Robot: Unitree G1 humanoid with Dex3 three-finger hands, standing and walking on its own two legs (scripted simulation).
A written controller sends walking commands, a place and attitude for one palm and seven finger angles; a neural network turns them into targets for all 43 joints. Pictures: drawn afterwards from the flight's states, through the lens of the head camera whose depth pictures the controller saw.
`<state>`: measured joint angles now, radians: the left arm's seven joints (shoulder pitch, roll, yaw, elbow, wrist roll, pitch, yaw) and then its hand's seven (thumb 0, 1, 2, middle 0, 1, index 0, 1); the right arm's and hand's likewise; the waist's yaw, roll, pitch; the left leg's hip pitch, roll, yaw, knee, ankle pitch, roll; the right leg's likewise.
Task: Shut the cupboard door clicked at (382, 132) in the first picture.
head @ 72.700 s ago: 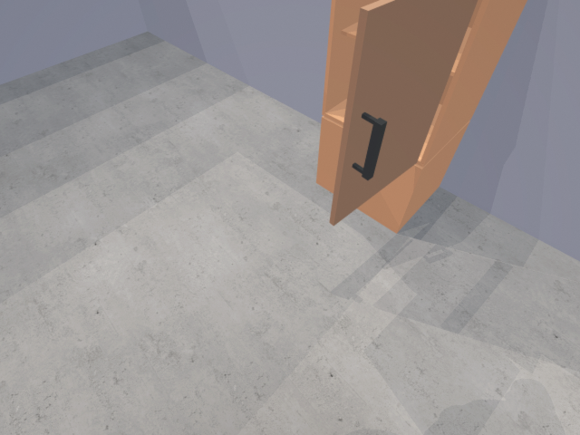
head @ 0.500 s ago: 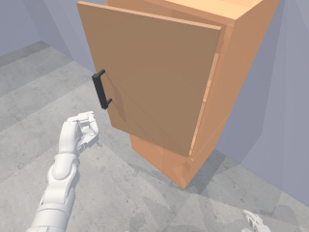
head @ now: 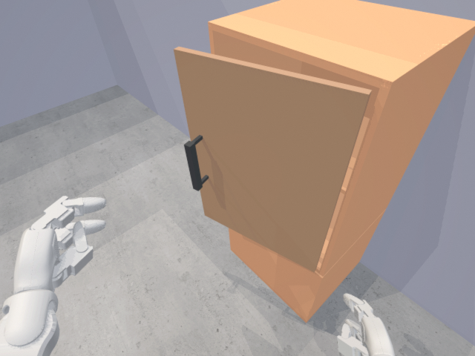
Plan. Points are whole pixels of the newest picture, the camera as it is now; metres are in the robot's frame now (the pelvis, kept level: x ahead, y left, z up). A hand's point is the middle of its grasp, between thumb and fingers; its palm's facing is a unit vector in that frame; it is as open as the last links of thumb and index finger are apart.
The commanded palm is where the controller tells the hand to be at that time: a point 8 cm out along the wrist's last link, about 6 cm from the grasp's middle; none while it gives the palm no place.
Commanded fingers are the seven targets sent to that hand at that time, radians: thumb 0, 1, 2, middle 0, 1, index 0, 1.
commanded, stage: draw the hand back to the body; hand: left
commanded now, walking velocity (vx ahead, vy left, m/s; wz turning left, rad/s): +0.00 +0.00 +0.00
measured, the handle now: (198, 163) +0.62 +0.19 -0.06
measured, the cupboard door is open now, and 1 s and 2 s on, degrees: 15 15 15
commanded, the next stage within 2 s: step back with the hand held close in 0.52 s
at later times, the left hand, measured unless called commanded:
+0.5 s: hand (77, 252) +0.20 +0.24 +0.15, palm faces +0.43 -0.81 -0.40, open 7.4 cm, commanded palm +0.15 +0.28 +0.18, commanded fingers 0.00 0.90 0.90 -0.20 -0.30 -0.20 -0.30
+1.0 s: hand (51, 252) +0.19 +0.27 +0.16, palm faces +0.36 -0.77 -0.52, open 7.4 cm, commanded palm +0.13 +0.31 +0.18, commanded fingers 0.00 0.90 0.90 -0.20 -0.30 -0.20 -0.30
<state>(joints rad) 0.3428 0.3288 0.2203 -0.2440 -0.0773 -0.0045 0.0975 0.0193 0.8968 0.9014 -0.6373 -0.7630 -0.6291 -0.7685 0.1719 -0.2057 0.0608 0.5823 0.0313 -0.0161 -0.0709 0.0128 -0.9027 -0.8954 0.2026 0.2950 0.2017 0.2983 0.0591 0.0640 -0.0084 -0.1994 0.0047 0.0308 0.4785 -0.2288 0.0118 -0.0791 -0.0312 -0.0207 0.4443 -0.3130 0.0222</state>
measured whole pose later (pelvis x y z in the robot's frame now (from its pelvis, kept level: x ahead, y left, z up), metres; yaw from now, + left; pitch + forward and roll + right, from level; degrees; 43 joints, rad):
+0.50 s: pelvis +0.01 -0.02 +0.00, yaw +0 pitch -3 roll +0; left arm 0.48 0.34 0.31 -0.38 -0.08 -0.03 0.11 0.02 0.89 0.90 -0.22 -0.31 -0.21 -0.31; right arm 0.20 -0.23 0.01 0.63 0.02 -0.08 -0.09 0.02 -0.90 -0.90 0.20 0.29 0.20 0.30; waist 0.06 0.06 -0.02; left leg -0.17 0.02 0.03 0.46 -0.24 -0.01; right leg -0.06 -0.02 -0.02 0.44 -0.33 0.00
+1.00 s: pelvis -0.01 +0.01 +0.00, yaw -1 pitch +1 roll +0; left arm 0.55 0.44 0.40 -0.46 -0.08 -0.11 0.11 0.02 0.89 0.90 -0.22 -0.30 -0.21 -0.30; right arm 0.17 -0.24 -0.01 0.56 0.03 0.06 -0.10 0.01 -0.91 -0.90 0.20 0.29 0.20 0.30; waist 0.01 0.06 0.00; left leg -0.32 0.00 0.04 0.53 -0.23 0.02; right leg -0.20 -0.04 -0.01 0.50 -0.31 0.04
